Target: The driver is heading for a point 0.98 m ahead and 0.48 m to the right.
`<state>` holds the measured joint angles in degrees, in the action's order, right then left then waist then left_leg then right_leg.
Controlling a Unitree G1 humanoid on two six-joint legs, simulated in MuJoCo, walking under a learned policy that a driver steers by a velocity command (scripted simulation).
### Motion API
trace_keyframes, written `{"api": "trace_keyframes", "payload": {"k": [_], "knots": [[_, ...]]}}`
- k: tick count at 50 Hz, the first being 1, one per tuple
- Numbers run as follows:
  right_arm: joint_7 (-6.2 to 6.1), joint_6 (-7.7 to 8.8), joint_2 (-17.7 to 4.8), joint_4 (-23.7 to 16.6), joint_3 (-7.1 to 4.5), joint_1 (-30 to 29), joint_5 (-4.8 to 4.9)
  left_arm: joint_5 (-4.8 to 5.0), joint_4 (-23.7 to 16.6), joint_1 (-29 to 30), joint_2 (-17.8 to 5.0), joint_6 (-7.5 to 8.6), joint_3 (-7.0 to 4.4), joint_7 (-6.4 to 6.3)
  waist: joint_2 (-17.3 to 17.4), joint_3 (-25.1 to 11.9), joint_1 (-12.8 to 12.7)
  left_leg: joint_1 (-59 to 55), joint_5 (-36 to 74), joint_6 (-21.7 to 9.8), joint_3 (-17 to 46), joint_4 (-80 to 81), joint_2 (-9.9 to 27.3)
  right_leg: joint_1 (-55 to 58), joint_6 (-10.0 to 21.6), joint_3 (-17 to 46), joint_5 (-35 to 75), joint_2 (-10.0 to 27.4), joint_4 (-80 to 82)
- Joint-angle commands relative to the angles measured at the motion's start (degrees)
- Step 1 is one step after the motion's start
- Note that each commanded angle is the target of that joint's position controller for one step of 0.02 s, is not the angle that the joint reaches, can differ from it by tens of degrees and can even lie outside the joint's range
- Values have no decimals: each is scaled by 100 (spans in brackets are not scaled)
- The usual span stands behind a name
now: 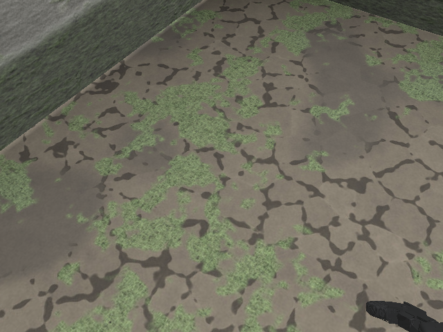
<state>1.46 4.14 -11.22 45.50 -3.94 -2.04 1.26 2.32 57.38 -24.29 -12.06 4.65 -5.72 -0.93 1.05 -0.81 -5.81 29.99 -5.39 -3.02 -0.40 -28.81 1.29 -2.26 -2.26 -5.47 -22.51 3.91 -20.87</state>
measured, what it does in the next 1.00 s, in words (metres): walks ahead, turning right: left foot, then right foot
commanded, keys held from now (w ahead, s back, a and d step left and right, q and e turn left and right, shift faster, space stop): w+e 1.00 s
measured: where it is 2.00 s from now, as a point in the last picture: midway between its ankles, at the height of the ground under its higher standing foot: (408, 220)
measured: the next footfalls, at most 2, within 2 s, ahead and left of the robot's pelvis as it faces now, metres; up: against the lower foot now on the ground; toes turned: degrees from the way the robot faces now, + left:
left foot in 0.02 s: +0.16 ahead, +0.13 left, +0.00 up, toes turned +0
right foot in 0.52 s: +0.41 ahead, -0.18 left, +0.00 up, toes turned -21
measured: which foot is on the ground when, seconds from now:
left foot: up 0.00-0.00, down 0.02-0.54, up 0.56-1.00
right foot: down 0.00-0.04, up 0.06-0.50, down 0.52-1.00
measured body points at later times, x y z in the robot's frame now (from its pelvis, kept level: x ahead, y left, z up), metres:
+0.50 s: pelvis +0.26 -0.04 -0.01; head +0.29 -0.05 +0.44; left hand +0.53 +0.13 -0.11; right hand +0.19 -0.31 -0.15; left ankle +0.12 +0.13 -0.73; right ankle +0.37 -0.18 -0.72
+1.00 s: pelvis +0.53 -0.13 +0.00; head +0.54 -0.16 +0.45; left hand +0.71 +0.10 -0.11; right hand +0.62 -0.46 -0.07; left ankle +0.71 -0.10 -0.73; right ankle +0.37 -0.17 -0.73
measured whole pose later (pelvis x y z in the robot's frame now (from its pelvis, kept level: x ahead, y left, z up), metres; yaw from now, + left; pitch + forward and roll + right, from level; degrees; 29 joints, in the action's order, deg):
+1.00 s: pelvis +0.53 -0.13 +0.00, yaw -34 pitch +3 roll +0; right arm 1.0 7.2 -14.5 43.4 -3.5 -2.3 0.5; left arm 1.4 46.1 -20.6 -15.4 2.6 -5.3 -1.0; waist 1.7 -0.3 -5.1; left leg 28.2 -1.3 0.3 3.5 -25.6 -0.5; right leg -5.3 3.5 12.0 -23.3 -5.9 -26.7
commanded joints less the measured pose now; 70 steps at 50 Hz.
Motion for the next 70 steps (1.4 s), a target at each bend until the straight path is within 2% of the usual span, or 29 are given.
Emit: {"api": "trace_keyframes", "payload": {"k": [1,2,3,4,6,8,13,21,24,25,26,27,28,29,30,31,33,38,45,48,50,51,52,53,54,55,57,64,70], "knots": [[-90,148,-1159,168,-443,1717,-75,5,-324,547,-892,65,-106,7,-721,-957,1376,-3193,188,-455,299,181,230,-1286,739,569,3586,676,-1857],[-164,132,-1812,315,-581,2515,-196,-91,-546,285,-281,152,80,35,629,-1798,1393,-5465,76,-1161,2497,271,1898,-3603,341,210,1030,-90,-4160],[-158,134,-1526,365,-459,2805,-210,-19,-492,126,-340,273,87,71,1233,-2398,1358,-5470,-148,-1561,3973,874,2413,-4208,364,1128,-1005,-325,-5290],[-161,126,-1080,318,-328,2332,-183,103,-525,414,-729,286,-45,67,975,-1674,1255,-4953,-183,-1347,3025,896,2168,-4691,436,1278,-689,-10,-5703],[-116,149,-593,233,-195,1472,-102,3,-622,952,-698,184,-71,-20,514,-736,971,-3437,-89,-960,1708,1323,1663,-4449,481,1052,213,374,-5243],[-89,210,-386,335,-154,1161,-155,-22,-625,867,-535,6,-101,-42,598,-325,639,-2550,215,-802,1045,1726,1425,-3929,503,1135,666,531,-4867],[-237,255,-680,585,-234,1320,-202,-63,-877,1343,-322,-162,-41,34,271,113,519,-2274,988,-734,49,2035,1446,-4204,430,1178,1685,459,-3775],[-309,152,-1140,789,-337,1790,-18,-93,-1463,2725,-390,-233,98,380,181,548,847,-2946,1025,-418,-923,1826,1595,-3777,664,427,2157,205,-1825],[-327,35,-1418,761,-410,1741,55,-119,-1562,2369,-682,-259,-23,422,439,191,517,-3334,3498,-246,-1168,726,1614,-2882,949,-85,1186,-293,-1692],[-331,-20,-1477,737,-412,1637,76,-98,-1406,1658,-873,-263,-141,415,393,-166,91,-3235,4154,-129,-1324,-271,1456,-1938,1102,-271,1267,-592,-1398],[-351,-34,-1413,699,-374,1697,24,-93,-1145,699,-1269,-283,-349,347,168,-690,-316,-2440,3675,85,-1398,-1702,1220,-345,1314,-60,1521,-741,-1249],[-322,37,-823,414,-199,2005,-208,-64,-1058,262,-1997,-284,-515,254,-1259,-1122,-48,-20,-78,472,-1329,-4015,494,1644,2096,2564,1397,710,-961],[-222,307,-645,225,-69,1948,-114,-113,-1223,171,-2008,-217,-416,274,-1487,-2092,114,1181,-2801,532,69,-5195,-340,2534,2776,5309,450,1558,294],[-151,463,-1009,81,-173,1243,110,-187,-1221,175,-1584,-170,-282,292,-884,-1710,-126,1846,-2424,363,517,-5425,-65,2420,2391,4790,615,1449,510],[-156,525,-981,38,-146,1017,133,-164,-1264,466,-1339,-119,-215,269,-651,-1148,-9,1967,-1940,220,476,-5101,183,1722,2164,3956,1084,1239,408],[-217,519,-973,118,-164,1009,-1,-135,-1378,954,-1134,-93,-150,254,-215,-761,272,1584,-1546,201,492,-4606,441,775,1987,3269,1624,997,402],[-268,349,-1058,119,-254,1142,-106,-193,-1546,1395,-879,-59,-60,215,-283,-544,647,711,-1249,254,533,-3910,669,-418,1868,2671,2280,708,600],[-295,176,-750,-189,-182,438,-214,-118,-1531,1029,-1173,-13,-127,49,-317,-187,564,668,-85,570,368,-2104,407,-1077,1768,2134,2549,392,810],[-112,284,-804,-585,-97,-579,-66,-61,-1377,494,-1146,-80,-136,12,-654,85,142,86,963,502,432,-119,-53,-939,1482,2415,1636,336,448],[-38,391,-1002,-641,-145,-453,-47,-87,-1398,452,-1149,-150,-146,-34,-792,21,259,-260,311,367,456,217,-151,-554,1405,2885,1714,448,-78],[-58,456,-1180,-440,-244,365,-82,-107,-1520,613,-1009,-173,-95,-47,-879,-312,700,-1456,219,131,342,518,-159,-691,1192,2868,2215,146,-778],[-93,476,-1443,-319,-334,1226,-186,-150,-1655,773,-742,-142,6,-19,-582,-954,1123,-2857,140,-203,919,309,542,-1317,974,2488,2074,-154,-2044],[-131,412,-1946,-193,-467,2056,-293,-45,-1787,124,-443,-88,91,-23,907,-1826,1049,-5020,-717,-1093,3110,525,1889,-3238,501,1667,385,-943,-3992],[-88,355,-1635,-129,-399,2118,-158,16,-1806,-36,-776,-70,83,-32,1612,-1858,999,-5209,-1881,-1331,4528,1028,2367,-4261,421,1602,-1145,-709,-4985],[-99,313,-1167,-250,-269,1803,-98,10,-1789,339,-1236,-100,-33,-24,929,-1074,1079,-4519,-2338,-1084,3852,1146,2151,-4576,392,1651,-687,-399,-5418],[-116,248,-1007,-317,-205,1496,-125,-49,-1865,722,-1259,-143,-51,-23,505,-567,1026,-3756,-1906,-867,3029,1230,1908,-4484,373,1412,-236,-185,-5450],[-123,205,-790,-275,-110,1136,-190,-113,-1993,971,-1083,-184,-74,22,438,-36,761,-2641,-939,-698,1991,1550,1476,-4113,395,1338,289,138,-4987],[-158,270,-1157,-37,-223,1306,-164,-76,-2273,1292,-717,-280,25,108,267,45,671,-2480,819,-769,330,1994,1332,-4179,220,1140,1578,338,-3738],[-142,148,-1397,209,-232,1904,-42,-100,-2586,2395,-479,-183,184,298,161,402,1083,-2781,919,-652,-341,1969,1284,-3675,362,606,2285,68,-1853]]}}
